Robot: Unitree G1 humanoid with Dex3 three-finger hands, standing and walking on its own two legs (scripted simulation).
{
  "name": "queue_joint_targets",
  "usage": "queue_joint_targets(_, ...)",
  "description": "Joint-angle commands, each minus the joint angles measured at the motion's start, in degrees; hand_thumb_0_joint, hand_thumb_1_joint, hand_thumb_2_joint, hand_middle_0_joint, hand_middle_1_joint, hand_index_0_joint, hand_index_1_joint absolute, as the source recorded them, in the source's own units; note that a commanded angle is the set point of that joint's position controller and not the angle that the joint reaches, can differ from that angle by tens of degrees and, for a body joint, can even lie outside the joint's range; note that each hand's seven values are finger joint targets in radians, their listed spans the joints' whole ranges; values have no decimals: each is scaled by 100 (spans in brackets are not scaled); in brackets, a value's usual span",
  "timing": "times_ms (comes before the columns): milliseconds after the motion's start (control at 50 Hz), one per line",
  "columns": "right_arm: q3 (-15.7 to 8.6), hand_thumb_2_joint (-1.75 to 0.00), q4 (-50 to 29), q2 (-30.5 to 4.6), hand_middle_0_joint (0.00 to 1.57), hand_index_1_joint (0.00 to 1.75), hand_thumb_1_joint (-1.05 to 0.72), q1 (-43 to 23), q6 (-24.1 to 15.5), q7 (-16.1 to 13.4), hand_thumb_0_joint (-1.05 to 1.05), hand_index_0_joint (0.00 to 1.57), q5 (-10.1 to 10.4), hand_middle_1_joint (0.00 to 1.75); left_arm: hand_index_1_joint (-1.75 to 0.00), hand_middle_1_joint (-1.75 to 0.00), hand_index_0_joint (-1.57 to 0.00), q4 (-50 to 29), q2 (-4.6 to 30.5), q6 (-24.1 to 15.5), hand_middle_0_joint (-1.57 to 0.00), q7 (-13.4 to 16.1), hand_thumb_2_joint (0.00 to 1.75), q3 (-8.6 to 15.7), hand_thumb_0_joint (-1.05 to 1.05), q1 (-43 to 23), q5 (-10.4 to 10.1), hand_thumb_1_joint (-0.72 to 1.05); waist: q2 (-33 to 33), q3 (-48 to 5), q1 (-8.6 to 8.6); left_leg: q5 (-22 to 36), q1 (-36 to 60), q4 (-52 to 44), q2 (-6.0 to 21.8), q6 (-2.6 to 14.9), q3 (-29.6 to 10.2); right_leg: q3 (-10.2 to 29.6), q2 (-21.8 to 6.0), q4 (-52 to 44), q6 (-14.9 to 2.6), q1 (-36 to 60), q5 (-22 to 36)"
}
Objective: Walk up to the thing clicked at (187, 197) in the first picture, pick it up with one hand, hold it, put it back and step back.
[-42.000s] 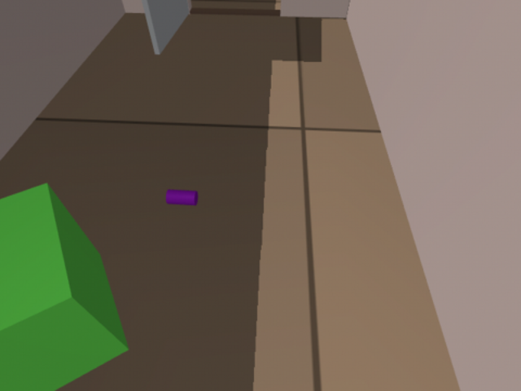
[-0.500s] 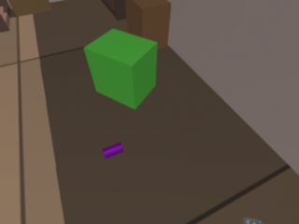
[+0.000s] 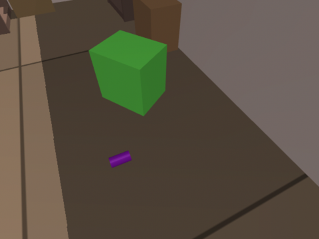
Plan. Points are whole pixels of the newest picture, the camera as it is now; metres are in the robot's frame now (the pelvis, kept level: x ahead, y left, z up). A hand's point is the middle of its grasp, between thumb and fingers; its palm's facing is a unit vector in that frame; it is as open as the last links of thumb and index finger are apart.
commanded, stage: stand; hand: left
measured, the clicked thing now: (120, 159) +0.71 +0.26 -0.75
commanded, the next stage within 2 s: walk up in 0.12 s
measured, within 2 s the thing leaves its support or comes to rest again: neither
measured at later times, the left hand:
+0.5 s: hand out of the picture +0.11 +0.30 -0.17, palm faces -0.03 -0.94 -0.34, open 7.4 cm
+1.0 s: hand (88, 174) +0.33 +0.24 -0.14, palm faces -0.03 -0.94 -0.34, open 7.4 cm
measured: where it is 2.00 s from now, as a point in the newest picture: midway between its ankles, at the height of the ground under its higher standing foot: (162, 219)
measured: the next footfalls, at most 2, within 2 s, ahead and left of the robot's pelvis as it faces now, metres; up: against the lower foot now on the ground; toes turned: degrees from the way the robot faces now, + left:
right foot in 0.78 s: +0.36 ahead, -0.15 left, +0.00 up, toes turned -2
left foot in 1.14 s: +0.39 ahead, +0.12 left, +0.00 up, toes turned +2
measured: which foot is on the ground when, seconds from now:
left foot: down 0.00-0.80, up 0.82-1.00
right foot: down 0.00-0.38, up 0.40-0.76, down 0.78-1.00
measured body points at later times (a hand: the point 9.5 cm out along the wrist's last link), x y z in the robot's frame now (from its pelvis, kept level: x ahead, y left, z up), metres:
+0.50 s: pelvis +0.08 +0.03 -0.01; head +0.09 +0.05 +0.44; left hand +0.12 +0.35 -0.14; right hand +0.13 -0.30 -0.10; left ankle +0.07 +0.13 -0.75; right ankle +0.05 -0.11 -0.69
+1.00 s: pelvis +0.23 -0.02 -0.01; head +0.24 -0.03 +0.43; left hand +0.33 +0.29 -0.11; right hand +0.27 -0.33 -0.13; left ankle +0.26 +0.13 -0.70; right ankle +0.28 -0.12 -0.75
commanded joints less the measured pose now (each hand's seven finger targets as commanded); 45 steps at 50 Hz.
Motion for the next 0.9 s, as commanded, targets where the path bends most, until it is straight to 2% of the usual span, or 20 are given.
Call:
queue_joint_targets(0, -215, -90, -365, -1183, 20, 30, -90, -234, -130, -67, 0, 20, 0, 30, -30, -30, -20, -361, 1281, -161, -20, 85, 90, 220, 0, -229, -45, 90, -60, -329, 19, -186, 127, -385, 604, 234, -552, 528, -641, -417, -225, -185, -96)
queue_joint_targets(80, -202, -90, -395, -1214, 20, 30, -90, -314, -126, -82, 0, 20, 5, 30, -30, -30, -20, -367, 1272, -146, -20, 98, 90, 209, 0, -217, -44, 90, 4, -387, 48, 35, 129, -312, 611, 247, -534, 485, -640, -389, -209, -119, 142)
queue_joint_targets(100, -486, -90, -629, -1579, 20, 30, -90, 177, -187, 23, 0, 20, -63, 30, -30, -30, -20, -607, 1604, -170, -20, -31, 90, 517, 0, 140, 43, 90, -138, -886, 64, -2633, 113, -34, 351, 573, -580, 420, -318, -28, -476, 83, -2359)
queue_joint_targets(120, -545, -90, -642, -1662, 20, 30, -90, 174, -191, 58, 0, 20, -124, 30, -30, -30, -20, -558, 1614, -156, -20, -70, 90, 561, 0, 271, 102, 90, -38, -515, 119, -3427, -319, -17, 461, 645, -796, 623, -394, 94, -584, -240, -3164)
queue_joint_targets(200, -540, -90, -1144, -1180, 20, 30, -90, -378, -282, 89, 0, 20, -159, 30, -30, -30, -20, -735, 1635, -225, -20, -63, 90, 698, 0, 800, 93, 90, -671, 317, 501, -1533, -1919, 1293, 25, 398, -42, 1735, -1118, -599, -1075, 518, -2242)
queue_joint_targets(240, -585, -90, -1257, -1232, 20, 30, -90, -207, -297, 91, 0, 20, -167, 30, -30, -30, -20, -973, 1929, -263, -20, -71, 90, 819, 0, 625, 134, 90, -916, 295, 412, -1735, -2273, 2150, 279, 231, 92, 2374, -1841, -983, -1507, 687, -1882)
queue_joint_targets(280, -635, -90, -1325, -1265, 20, 30, -90, 22, -325, 157, 0, 20, -140, 30, -30, -30, -20, -1224, 1950, -245, -20, -101, 90, 802, 0, 289, 179, 90, -1033, 403, 214, -2001, -1566, 1732, 411, 318, 66, 1920, -1667, -956, -1431, -141, -2405)
queue_joint_targets(320, -733, -90, -1055, -1212, 20, 30, -90, 1008, -409, 148, 0, 20, -164, 30, -30, -30, -20, -1453, 1685, -155, -20, -154, 90, 687, 0, -297, 113, 90, -963, 304, -422, -930, 188, 556, 172, 324, 398, 883, -998, 87, -1002, -1189, -1569)
queue_joint_targets(340, -849, -90, -925, -1392, 20, 30, -90, 1546, -468, 75, 0, 20, -210, 30, -30, -30, -20, -1561, 1283, -112, -20, -162, 90, 556, 0, -132, 86, 90, -115, -6, -624, -855, 1528, 145, 64, 313, 152, 292, -421, 1344, -726, -2090, -1241)
queue_joint_targets(360, -1042, -90, -954, -2111, 20, 30, -90, 1981, -514, 15, 0, 20, -310, 30, -30, -30, -20, -1696, 803, -145, -20, -163, 90, 444, 0, 4, -9, 90, 1773, -124, -770, -2121, 2129, -888, 1689, 808, -2742, -194, 639, 3427, -367, -3434, -1805)
queue_joint_targets(380, -1038, -90, -1183, -2272, 20, 30, -90, 1666, -529, 26, 0, 20, -160, 30, -30, -30, -20, -1619, 1374, -149, -20, -81, 90, 575, 0, 75, 62, 90, 945, 66, -593, -2012, 1595, -931, 2347, 1353, -3485, 591, 317, 3890, -399, -3465, -2303)
queue_joint_targets(440, -807, -90, -1531, -1627, 20, 30, -90, 1149, -550, -32, 0, 20, -63, 30, -30, -30, -20, -1492, 1420, -224, -20, -91, 90, 548, 0, 525, -41, 90, 338, 108, -114, 720, 1381, -318, 1790, 1235, -1639, 770, -137, 3940, -367, -3018, -1388)
queue_joint_targets(480, -769, -90, -1626, -1559, 20, 30, -90, 1188, -558, -47, 0, 20, -22, 30, -30, -30, -20, -1492, 1410, -200, -20, -163, 90, 551, 0, 585, -26, 90, 610, 166, -126, 1508, 1055, -326, 1486, 1116, -840, 527, -184, 3573, -262, -2707, -968)
queue_joint_targets(600, -773, -90, -2016, -1645, 20, 30, -90, 1263, -514, -30, 0, 20, -3, 30, -30, -30, -20, -2008, 1229, -144, -20, -352, 90, 545, 0, 86, 38, 90, 807, 185, -204, 1685, 575, -210, 1257, 1117, -10, -238, -357, 2030, -258, -2000, -38)
queue_joint_targets(680, -772, -90, -2200, -1716, 20, 30, -90, 1308, -444, -26, 0, 20, -13, 30, -30, -30, -20, -2050, 1168, -148, -20, -384, 90, 638, 0, 67, 48, 90, 726, 181, -147, 839, -75, 64, 1242, 1038, -93, -528, -121, 1689, -392, -1107, 0)
queue_joint_targets(720, -726, -90, -2344, -1661, 20, 30, -90, 1180, -438, -42, 0, 20, -4, 30, -30, -30, -20, -1939, 1296, -201, -20, -334, 90, 758, 0, 706, 27, 90, 341, -42, 305, 1409, -403, 1110, 1158, 902, -6, -495, -22, 1215, -530, -63, -70)
queue_joint_targets(740, -617, -90, -2369, -1383, 20, 30, -90, 1386, -446, -40, 0, 20, 13, 30, -30, -30, -20, -1794, 1535, -259, -20, -275, 90, 877, 0, 1291, 49, 90, -366, -503, 562, 1427, -627, 2429, 759, 736, 297, -306, -63, 901, -655, 795, -242)
queue_joint_targets(780, -524, -90, -2422, -1265, 20, 30, -90, 1838, -411, -75, 0, 20, 96, 30, -30, -30, -20, -1949, 2208, -315, -20, -179, 90, 1021, 0, 1718, -19, 90, -1575, -849, 626, -2236, -2420, 5089, -432, 406, 354, 3496, -2352, -446, -1676, 1502, -1322)
queue_joint_targets(820, -635, -90, -2197, -1611, 20, 30, -90, 1665, -364, -100, 0, 20, 96, 30, -30, -30, -20, -2107, 1919, -276, -20, -148, 90, 937, 0, 1055, -123, 90, -643, -40, 400, -1941, -2167, 5436, 100, 426, -358, 2570, -2092, -613, -1785, -61, -2044)
queue_joint_targets(880, -615, -90, -1985, -1462, 20, 30, -90, 2022, -342, 25, 0, 20, 46, 30, -30, -30, -20, -2268, 1584, -306, -20, -146, 90, 809, 0, 606, -51, 90, -918, 294, 35, -1377, -1749, 4397, 374, 292, -72, 1186, -1377, -687, -1438, -1065, -1703)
